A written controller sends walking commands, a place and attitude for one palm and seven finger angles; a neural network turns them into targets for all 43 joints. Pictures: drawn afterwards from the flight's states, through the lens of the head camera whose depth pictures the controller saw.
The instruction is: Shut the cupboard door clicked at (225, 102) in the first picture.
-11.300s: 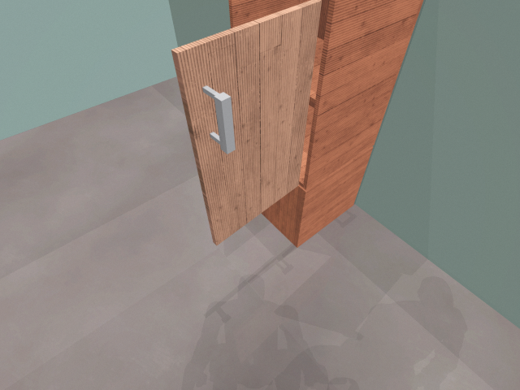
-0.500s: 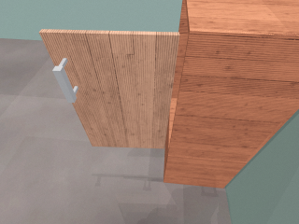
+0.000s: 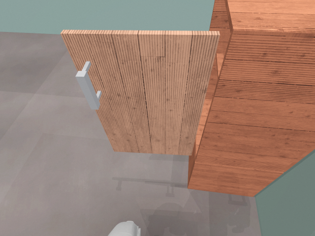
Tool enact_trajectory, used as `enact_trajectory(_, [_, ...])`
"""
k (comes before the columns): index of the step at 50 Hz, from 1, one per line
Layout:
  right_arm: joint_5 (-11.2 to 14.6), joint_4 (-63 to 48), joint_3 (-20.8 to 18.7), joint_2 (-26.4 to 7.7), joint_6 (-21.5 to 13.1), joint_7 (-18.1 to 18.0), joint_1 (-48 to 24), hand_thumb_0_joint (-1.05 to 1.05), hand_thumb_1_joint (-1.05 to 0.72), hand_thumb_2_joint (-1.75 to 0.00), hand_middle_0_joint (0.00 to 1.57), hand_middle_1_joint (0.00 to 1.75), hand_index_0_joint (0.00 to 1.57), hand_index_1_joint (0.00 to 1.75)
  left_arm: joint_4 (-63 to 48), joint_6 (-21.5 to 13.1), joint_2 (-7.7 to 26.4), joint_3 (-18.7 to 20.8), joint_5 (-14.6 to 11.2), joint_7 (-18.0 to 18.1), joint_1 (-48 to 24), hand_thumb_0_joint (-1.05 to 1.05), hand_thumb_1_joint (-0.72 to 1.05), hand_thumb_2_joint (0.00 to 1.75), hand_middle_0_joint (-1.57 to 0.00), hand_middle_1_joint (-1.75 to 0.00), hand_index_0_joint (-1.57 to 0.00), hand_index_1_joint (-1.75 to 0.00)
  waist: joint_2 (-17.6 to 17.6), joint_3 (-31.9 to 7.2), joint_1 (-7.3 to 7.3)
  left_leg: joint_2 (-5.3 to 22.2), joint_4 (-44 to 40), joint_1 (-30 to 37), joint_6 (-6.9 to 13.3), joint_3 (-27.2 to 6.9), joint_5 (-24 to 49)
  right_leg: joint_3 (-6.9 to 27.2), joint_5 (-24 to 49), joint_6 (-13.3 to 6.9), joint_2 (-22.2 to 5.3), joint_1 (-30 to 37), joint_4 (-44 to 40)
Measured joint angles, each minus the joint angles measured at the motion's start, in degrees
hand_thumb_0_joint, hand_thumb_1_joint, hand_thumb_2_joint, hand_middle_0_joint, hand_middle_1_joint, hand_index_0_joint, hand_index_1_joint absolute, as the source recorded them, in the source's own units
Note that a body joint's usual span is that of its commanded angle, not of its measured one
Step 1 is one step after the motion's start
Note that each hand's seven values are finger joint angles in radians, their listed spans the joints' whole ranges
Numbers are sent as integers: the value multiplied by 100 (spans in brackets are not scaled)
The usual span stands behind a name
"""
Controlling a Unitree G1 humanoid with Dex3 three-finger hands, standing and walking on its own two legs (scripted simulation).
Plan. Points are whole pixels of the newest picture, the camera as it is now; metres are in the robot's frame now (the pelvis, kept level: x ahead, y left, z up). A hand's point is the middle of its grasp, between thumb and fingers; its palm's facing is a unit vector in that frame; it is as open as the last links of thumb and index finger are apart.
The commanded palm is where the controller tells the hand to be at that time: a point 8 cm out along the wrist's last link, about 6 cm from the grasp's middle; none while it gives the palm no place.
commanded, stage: come to a stop and stand still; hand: left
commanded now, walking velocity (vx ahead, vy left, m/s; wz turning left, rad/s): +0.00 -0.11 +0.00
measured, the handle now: (91, 86) +0.47 +0.23 +0.11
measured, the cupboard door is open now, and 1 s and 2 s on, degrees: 94 94 94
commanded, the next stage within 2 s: look again from close up in 0.88 s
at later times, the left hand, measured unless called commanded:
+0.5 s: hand out of the picture +0.04 +0.21 -0.17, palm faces +0.00 -0.97 -0.24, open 7.3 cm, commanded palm none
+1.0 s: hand out of the picture +0.03 +0.22 -0.17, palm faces -0.01 -0.98 -0.20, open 7.3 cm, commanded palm none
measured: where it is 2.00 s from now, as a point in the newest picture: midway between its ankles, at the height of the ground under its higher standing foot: outside the picture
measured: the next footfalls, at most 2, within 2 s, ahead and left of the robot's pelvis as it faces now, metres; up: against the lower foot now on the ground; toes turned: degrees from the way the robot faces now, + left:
left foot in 0.12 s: +0.08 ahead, +0.18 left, +0.00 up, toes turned +5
right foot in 0.42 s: +0.07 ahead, -0.03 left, +0.00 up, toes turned +1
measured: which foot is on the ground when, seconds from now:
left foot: up 0.00-0.10, down 0.12-0.44, up 0.46-0.64, down 0.66-1.00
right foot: down 0.00-0.12, up 0.14-0.40, down 0.42-1.00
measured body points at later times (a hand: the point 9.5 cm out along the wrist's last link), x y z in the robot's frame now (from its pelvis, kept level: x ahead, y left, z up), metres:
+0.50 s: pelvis +0.00 +0.03 -0.01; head +0.03 +0.01 +0.44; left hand +0.04 +0.27 -0.15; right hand +0.04 -0.20 -0.17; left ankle +0.02 +0.17 -0.73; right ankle +0.00 -0.04 -0.74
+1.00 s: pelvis +0.01 +0.04 +0.00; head +0.02 +0.04 +0.45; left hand +0.03 +0.27 -0.15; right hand +0.01 -0.18 -0.16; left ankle -0.01 +0.12 -0.74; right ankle +0.00 -0.04 -0.74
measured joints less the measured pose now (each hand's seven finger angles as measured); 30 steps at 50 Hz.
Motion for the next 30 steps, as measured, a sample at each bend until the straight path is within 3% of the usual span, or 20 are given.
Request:
enact_trajectory(4, [19,-131,4,-13,-163,10,-176,0,-90,-90,20,30,20,30,33,93,122,38,21,-61,83,0,90,90,-21,-30,-21,-30,-145,38,47,100,-1548,486,-15,103,556,56,-88,196,-119,-38,154])
enact_trajectory(6, [-1,-179,16,-79,-321,-16,-127,0,-90,-90,20,30,20,30,31,153,150,34,-11,-57,194,0,90,90,-21,-30,-21,-30,-14,-42,30,208,-2290,878,16,107,817,52,-389,201,-24,-184,599])
enact_trajectory(9, [-71,-79,88,151,-372,-126,-106,0,-91,-90,20,30,20,30,131,300,343,80,-74,12,58,0,91,90,-20,-30,-21,-29,-289,41,-18,61,-1959,812,134,112,496,507,-1282,-7,205,-512,1682])
enact_trajectory(13, [-121,85,175,315,-351,-269,22,0,-92,-90,20,30,20,30,191,269,311,64,-115,-11,-74,1,91,90,-20,-30,-20,-29,-231,20,-54,59,-2338,992,178,39,761,454,-1171,-103,613,-706,2196])
enact_trajectory(17, [-144,148,150,211,-272,-304,32,0,-93,-90,20,30,21,30,135,283,119,-8,-124,-118,-112,0,91,90,-20,-30,-20,-29,-32,6,-121,93,-2662,1089,191,95,949,303,-1041,-123,799,-616,1657])
enact_trajectory(20, [-125,172,117,133,-241,-307,66,0,-92,-90,20,30,21,30,90,252,-1,-44,-124,-152,-136,0,91,90,-20,-30,-20,-29,78,12,-180,105,-2661,1042,145,144,989,252,-531,-163,865,-310,686])
enact_trajectory(22, [-73,229,87,87,-214,-301,106,0,-92,-90,20,30,21,30,76,168,-66,-65,-94,-138,-117,0,91,90,-20,-30,-20,-29,144,16,-182,137,-2460,958,100,167,900,277,108,-314,915,-106,95])
enact_trajectory(27, [-55,192,4,-77,-114,-165,369,0,-91,-90,20,30,20,30,32,58,-255,-203,-47,28,132,1,92,90,-20,-30,-20,-29,533,-220,-316,178,-1003,608,203,-78,242,136,90,-554,1191,41,-137])
enact_trajectory(30, [-34,153,24,-28,-126,-167,515,0,-91,-90,20,30,20,30,-12,-20,-248,-212,-34,72,218,1,92,90,-20,-30,-21,-29,522,-372,-349,85,-1012,795,248,3,-7,111,129,-588,1239,108,-239])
